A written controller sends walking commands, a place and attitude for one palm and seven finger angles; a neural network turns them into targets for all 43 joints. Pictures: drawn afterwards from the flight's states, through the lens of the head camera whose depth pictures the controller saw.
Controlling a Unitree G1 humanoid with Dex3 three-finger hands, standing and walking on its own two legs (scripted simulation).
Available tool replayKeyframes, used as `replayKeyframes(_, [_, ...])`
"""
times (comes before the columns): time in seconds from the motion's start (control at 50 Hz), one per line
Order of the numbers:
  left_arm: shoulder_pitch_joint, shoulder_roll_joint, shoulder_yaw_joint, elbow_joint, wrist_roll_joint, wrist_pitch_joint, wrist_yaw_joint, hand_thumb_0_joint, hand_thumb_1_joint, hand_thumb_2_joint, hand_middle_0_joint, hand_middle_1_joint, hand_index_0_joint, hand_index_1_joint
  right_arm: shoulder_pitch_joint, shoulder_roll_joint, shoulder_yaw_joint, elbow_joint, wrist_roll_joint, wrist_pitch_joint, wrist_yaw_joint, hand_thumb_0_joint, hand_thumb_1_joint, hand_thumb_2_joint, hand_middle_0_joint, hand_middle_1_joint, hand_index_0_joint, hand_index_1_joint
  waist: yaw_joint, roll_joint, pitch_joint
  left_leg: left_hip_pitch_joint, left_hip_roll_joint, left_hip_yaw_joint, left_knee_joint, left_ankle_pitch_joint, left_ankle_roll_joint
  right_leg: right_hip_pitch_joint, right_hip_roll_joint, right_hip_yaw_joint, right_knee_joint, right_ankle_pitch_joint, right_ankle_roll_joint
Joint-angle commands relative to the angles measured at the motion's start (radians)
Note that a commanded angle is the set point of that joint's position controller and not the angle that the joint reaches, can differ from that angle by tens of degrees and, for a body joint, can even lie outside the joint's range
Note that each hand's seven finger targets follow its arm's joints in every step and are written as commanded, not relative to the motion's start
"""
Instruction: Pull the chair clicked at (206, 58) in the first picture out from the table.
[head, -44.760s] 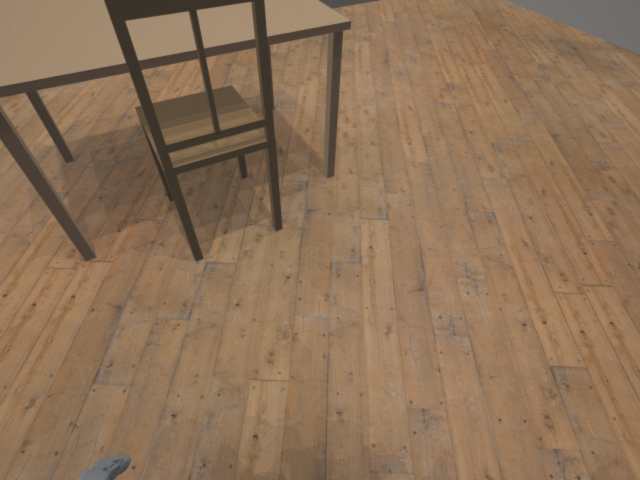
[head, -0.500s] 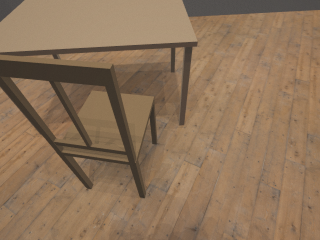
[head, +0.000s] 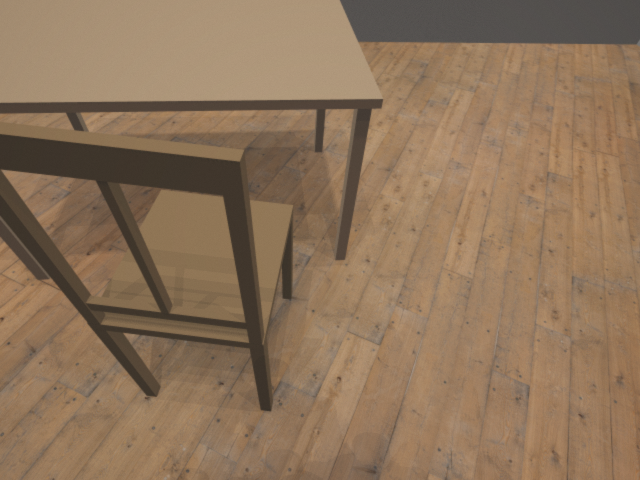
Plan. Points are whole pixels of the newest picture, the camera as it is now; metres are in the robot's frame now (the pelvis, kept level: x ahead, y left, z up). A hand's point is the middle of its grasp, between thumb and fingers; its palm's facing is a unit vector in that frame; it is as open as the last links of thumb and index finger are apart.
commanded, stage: come to a stop and stand still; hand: left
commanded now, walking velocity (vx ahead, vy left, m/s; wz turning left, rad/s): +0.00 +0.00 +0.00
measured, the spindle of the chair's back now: (142, 255) +0.44 +0.33 -0.05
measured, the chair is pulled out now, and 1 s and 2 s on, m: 0.31 0.31 0.31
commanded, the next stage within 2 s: look again from close up in 0.60 s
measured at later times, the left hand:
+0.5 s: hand out of the picture +0.01 +0.17 -0.18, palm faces +0.02 -0.98 -0.20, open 7.4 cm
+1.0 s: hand out of the picture -0.03 +0.18 -0.18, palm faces +0.04 -0.98 -0.18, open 7.4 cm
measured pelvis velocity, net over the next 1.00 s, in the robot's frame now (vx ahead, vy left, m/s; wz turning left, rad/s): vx -0.02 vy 0.00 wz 0.03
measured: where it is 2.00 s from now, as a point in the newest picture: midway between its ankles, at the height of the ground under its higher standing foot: outside the picture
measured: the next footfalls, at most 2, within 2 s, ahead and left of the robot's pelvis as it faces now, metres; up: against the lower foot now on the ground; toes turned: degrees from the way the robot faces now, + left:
none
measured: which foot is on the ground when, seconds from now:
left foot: down 0.00-1.00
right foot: down 0.00-1.00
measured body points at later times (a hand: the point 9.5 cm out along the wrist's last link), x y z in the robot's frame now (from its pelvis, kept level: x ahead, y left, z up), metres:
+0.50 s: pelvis -0.01 -0.01 -0.01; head +0.00 +0.00 +0.44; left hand +0.01 +0.22 -0.17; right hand +0.03 -0.24 -0.16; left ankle +0.01 +0.12 -0.74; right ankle -0.02 -0.16 -0.74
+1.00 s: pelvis -0.02 +0.00 +0.00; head -0.01 +0.01 +0.45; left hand -0.03 +0.23 -0.17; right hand +0.01 -0.24 -0.15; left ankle +0.01 +0.12 -0.74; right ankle -0.02 -0.16 -0.74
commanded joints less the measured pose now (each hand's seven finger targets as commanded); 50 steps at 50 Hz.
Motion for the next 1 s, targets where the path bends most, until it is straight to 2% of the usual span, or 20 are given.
replayKeyframes(0.0, [0.078,0.070,0.007,-0.002,-0.006,-0.016,0.012,0.000,0.900,0.900,-0.200,-0.300,-0.200,-0.300,0.063,-0.126,-0.023,-0.021,0.009,-0.026,-0.005,0.000,-0.900,-0.900,0.200,0.300,0.200,0.300,-0.007,0.078,-0.034,0.095,0.088,-0.083,-0.105,0.233,0.033,-0.029,-0.032,-0.006,-0.064,0.159,-0.059])
replayKeyframes(0.08, [0.080,0.066,0.004,0.014,-0.006,-0.013,0.016,0.000,0.900,0.900,-0.200,-0.300,-0.200,-0.300,0.061,-0.119,-0.020,-0.003,0.008,-0.024,-0.006,0.000,-0.900,-0.900,0.200,0.300,0.200,0.300,-0.004,0.070,0.005,0.082,0.085,-0.082,-0.118,0.210,0.032,-0.032,-0.033,-0.004,-0.077,0.152,-0.059])
replayKeyframes(0.12, [0.080,0.069,0.001,0.019,-0.005,-0.014,0.017,0.000,0.900,0.900,-0.200,-0.300,-0.200,-0.300,0.059,-0.114,-0.020,0.005,0.010,-0.022,-0.005,0.000,-0.900,-0.900,0.200,0.300,0.200,0.300,-0.004,0.047,0.027,0.075,0.082,-0.078,-0.115,0.197,0.031,-0.035,-0.035,-0.002,-0.087,0.160,-0.059])
replayKeyframes(0.18, [0.086,0.067,0.000,0.027,-0.007,-0.017,0.019,0.000,0.900,0.900,-0.200,-0.300,-0.200,-0.300,0.061,-0.109,-0.018,0.015,0.009,-0.021,-0.005,0.000,-0.900,-0.900,0.200,0.300,0.200,0.300,-0.006,0.047,0.023,0.086,0.077,-0.071,-0.113,0.188,0.026,-0.036,-0.039,0.005,-0.094,0.171,-0.061])
replayKeyframes(0.2, [0.100,0.109,-0.001,0.040,0.006,-0.033,0.058,0.000,0.900,0.900,-0.200,-0.300,-0.200,-0.300,-0.030,-0.155,-0.023,-0.055,0.016,-0.022,0.008,0.000,-0.900,-0.900,0.200,0.300,0.200,0.300,0.005,0.082,0.084,-0.022,0.080,-0.039,0.082,0.213,-0.006,-0.071,-0.089,0.042,-0.116,0.316,-0.055])
replayKeyframes(0.22, [0.069,0.141,0.003,-0.001,0.003,-0.045,0.052,0.000,0.900,0.900,-0.200,-0.300,-0.200,-0.300,-0.045,-0.120,-0.014,-0.093,0.009,-0.013,0.014,0.000,-0.900,-0.900,0.200,0.300,0.200,0.300,-0.031,0.050,0.071,-0.013,0.044,-0.041,0.047,0.120,-0.011,-0.075,-0.105,0.050,-0.070,0.485,-0.067])
replayKeyframes(0.24, [0.067,0.126,-0.001,-0.014,0.000,-0.046,0.045,0.000,0.900,0.900,-0.200,-0.300,-0.200,-0.300,0.026,-0.086,-0.016,-0.072,0.000,-0.019,0.009,0.000,-0.900,-0.900,0.200,0.300,0.200,0.300,-0.039,0.019,0.005,0.008,0.036,-0.045,0.011,0.074,0.012,-0.028,-0.096,0.044,-0.012,0.476,-0.069])
replayKeyframes(0.26, [0.055,0.109,-0.007,-0.010,-0.007,-0.046,0.044,0.000,0.900,0.900,-0.200,-0.300,-0.200,-0.300,0.062,-0.106,-0.020,-0.061,-0.002,-0.022,0.006,0.000,-0.900,-0.900,0.200,0.300,0.200,0.300,-0.042,-0.056,-0.064,0.018,0.051,-0.072,0.030,0.143,0.021,0.007,-0.072,0.007,0.004,0.408,-0.068])
replayKeyframes(0.28, [0.053,0.096,-0.007,-0.015,-0.010,-0.042,0.044,0.000,0.900,0.900,-0.200,-0.300,-0.200,-0.300,0.063,-0.122,-0.023,-0.057,0.002,-0.019,0.005,0.000,-0.900,-0.900,0.200,0.300,0.200,0.300,-0.042,-0.072,-0.100,0.038,0.060,-0.079,0.031,0.172,0.021,0.016,-0.060,-0.001,0.000,0.326,-0.066])
replayKeyframes(0.32, [0.041,0.103,-0.006,-0.034,-0.007,-0.031,0.040,0.000,0.900,0.900,-0.200,-0.300,-0.200,-0.300,0.041,-0.130,-0.026,-0.063,0.002,-0.015,0.006,0.000,-0.900,-0.900,0.200,0.300,0.200,0.300,-0.036,0.026,-0.069,0.035,0.067,-0.084,0.016,0.188,0.021,-0.015,-0.043,-0.004,0.000,0.192,-0.066])
replayKeyframes(0.36, [0.043,0.102,-0.004,-0.038,-0.005,-0.026,0.038,0.000,0.900,0.900,-0.200,-0.300,-0.200,-0.300,0.019,-0.134,-0.026,-0.069,0.002,-0.011,0.007,0.000,-0.900,-0.900,0.200,0.300,0.200,0.300,-0.029,0.055,-0.007,-0.001,0.062,-0.091,0.004,0.150,0.021,-0.052,-0.038,0.003,-0.010,0.115,-0.069])
replayKeyframes(0.44, [0.042,0.106,-0.005,-0.047,-0.005,-0.020,0.034,0.000,0.900,0.900,-0.200,-0.300,-0.200,-0.300,0.004,-0.142,-0.027,-0.072,0.002,-0.006,0.008,0.000,-0.900,-0.900,0.200,0.300,0.200,0.300,-0.024,0.030,0.041,-0.018,0.058,-0.098,-0.014,0.101,0.022,-0.077,-0.033,0.007,-0.026,0.071,-0.069])
replayKeyframes(0.52, [0.039,0.116,-0.004,-0.058,-0.004,-0.015,0.029,0.000,0.900,0.900,-0.200,-0.300,-0.200,-0.300,-0.009,-0.145,-0.029,-0.070,0.002,-0.002,0.011,0.000,-0.900,-0.900,0.200,0.300,0.200,0.300,-0.026,0.041,0.062,-0.021,0.055,-0.102,-0.045,0.011,0.022,-0.104,-0.031,0.014,-0.047,0.000,-0.068])
replayKeyframes(0.64, [0.041,0.125,-0.002,-0.065,-0.005,-0.014,0.024,0.000,0.900,0.900,-0.200,-0.300,-0.200,-0.300,-0.022,-0.161,-0.030,-0.064,0.002,-0.003,0.014,0.000,-0.900,-0.900,0.200,0.300,0.200,0.300,-0.021,0.044,0.042,-0.023,0.055,-0.108,-0.064,-0.022,0.023,-0.088,-0.032,0.010,-0.056,-0.004,-0.063])
replayKeyframes(0.7, [0.049,0.129,-0.001,-0.058,-0.006,-0.017,0.022,0.000,0.900,0.900,-0.200,-0.300,-0.200,-0.300,-0.028,-0.161,-0.028,-0.058,0.003,-0.007,0.014,0.000,-0.900,-0.900,0.200,0.300,0.200,0.300,-0.019,0.043,0.015,-0.001,0.053,-0.101,-0.057,0.022,0.022,-0.074,-0.039,0.013,-0.058,0.036,-0.062])
replayKeyframes(0.88, [0.061,0.124,-0.004,-0.035,-0.006,-0.017,0.021,0.000,0.900,0.900,-0.200,-0.300,-0.200,-0.300,-0.032,-0.161,-0.025,-0.024,0.007,-0.006,0.014,0.000,-0.900,-0.900,0.200,0.300,0.200,0.300,-0.017,0.044,0.042,-0.008,0.053,-0.107,-0.081,0.004,0.020,-0.072,-0.041,0.007,-0.084,0.032,-0.056])
replayKeyframes(0.98, [0.074,0.119,-0.005,-0.021,-0.007,-0.018,0.021,0.000,0.900,0.900,-0.200,-0.300,-0.200,-0.300,-0.025,-0.158,-0.023,-0.009,0.008,-0.007,0.014,0.000,-0.900,-0.900,0.200,0.300,0.200,0.300,-0.014,0.054,0.027,-0.003,0.056,-0.109,-0.092,0.005,0.021,-0.056,-0.045,0.003,-0.088,0.038,-0.053])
